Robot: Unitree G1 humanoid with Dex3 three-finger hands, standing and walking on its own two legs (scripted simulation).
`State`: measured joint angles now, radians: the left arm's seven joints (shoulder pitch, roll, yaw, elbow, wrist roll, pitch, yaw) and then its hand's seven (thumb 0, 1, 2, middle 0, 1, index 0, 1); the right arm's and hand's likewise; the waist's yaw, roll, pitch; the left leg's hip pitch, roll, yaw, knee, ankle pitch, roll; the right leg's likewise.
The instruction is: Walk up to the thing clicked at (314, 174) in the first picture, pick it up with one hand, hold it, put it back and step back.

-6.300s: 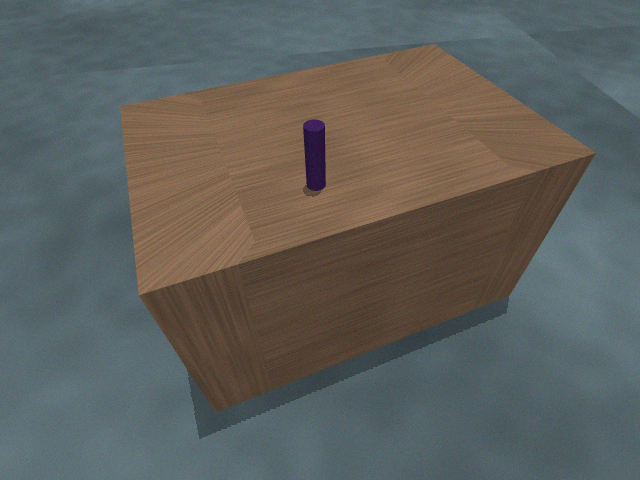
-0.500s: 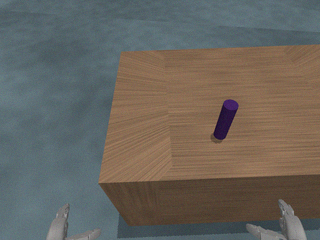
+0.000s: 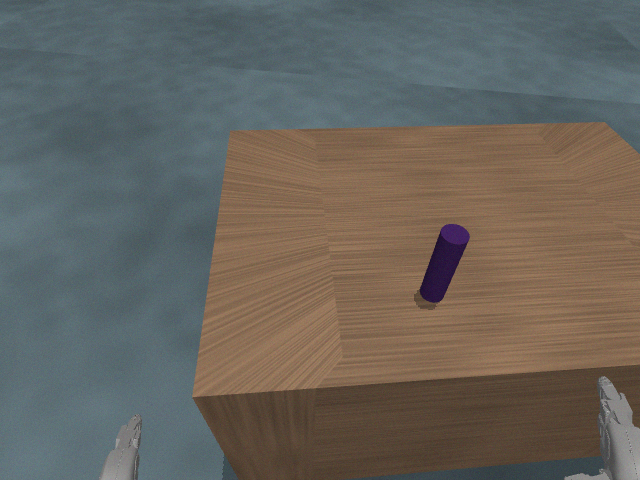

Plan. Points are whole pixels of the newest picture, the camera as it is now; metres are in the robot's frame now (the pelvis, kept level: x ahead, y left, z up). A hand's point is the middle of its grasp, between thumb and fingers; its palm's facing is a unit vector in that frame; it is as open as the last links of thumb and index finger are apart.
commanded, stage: rise first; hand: right
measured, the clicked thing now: (442, 265) +0.48 -0.20 -0.05
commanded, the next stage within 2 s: go down in 0.66 s
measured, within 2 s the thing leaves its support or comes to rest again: neither
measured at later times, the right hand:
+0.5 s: hand (595, 449) +0.17 -0.28 +0.01, palm faces +0.34 +0.86 -0.39, open 17.6 cm
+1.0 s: hand (605, 439) +0.18 -0.29 +0.02, palm faces +0.36 +0.87 -0.34, open 17.3 cm
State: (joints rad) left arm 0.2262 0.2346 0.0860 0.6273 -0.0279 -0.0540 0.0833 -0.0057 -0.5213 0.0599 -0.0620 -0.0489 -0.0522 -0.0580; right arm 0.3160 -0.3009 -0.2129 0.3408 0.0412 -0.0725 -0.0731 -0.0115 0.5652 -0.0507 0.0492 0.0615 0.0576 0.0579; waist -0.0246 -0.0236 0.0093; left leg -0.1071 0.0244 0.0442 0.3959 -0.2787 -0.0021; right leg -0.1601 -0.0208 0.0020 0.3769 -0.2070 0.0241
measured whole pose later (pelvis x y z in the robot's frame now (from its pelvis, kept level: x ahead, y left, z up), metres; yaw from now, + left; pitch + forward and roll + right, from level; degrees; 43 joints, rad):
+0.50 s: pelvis -0.01 +0.00 +0.00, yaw +0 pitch -2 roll -1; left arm 0.22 0.23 0.11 0.64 -0.02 -0.06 0.07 -0.01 -0.53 0.07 -0.06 -0.05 -0.05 -0.06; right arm 0.38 -0.31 -0.25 0.16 0.04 -0.14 -0.06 -0.02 0.57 -0.05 0.05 0.06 0.06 0.06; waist -0.04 -0.03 0.03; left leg -0.08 0.03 0.05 0.38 -0.26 0.00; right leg -0.13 -0.02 0.01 0.35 -0.18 0.02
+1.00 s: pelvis -0.02 -0.01 +0.00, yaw +0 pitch -2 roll +0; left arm 0.18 0.21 0.13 0.70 0.01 -0.07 0.06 -0.01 -0.52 0.04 -0.06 -0.05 -0.06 -0.06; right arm 0.31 -0.29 -0.32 0.22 0.04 -0.21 -0.01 -0.02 0.50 -0.05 0.06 0.06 0.06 0.05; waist -0.03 -0.02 0.02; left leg -0.13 0.03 0.05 0.42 -0.26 -0.01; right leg -0.19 -0.01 0.01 0.41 -0.19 0.01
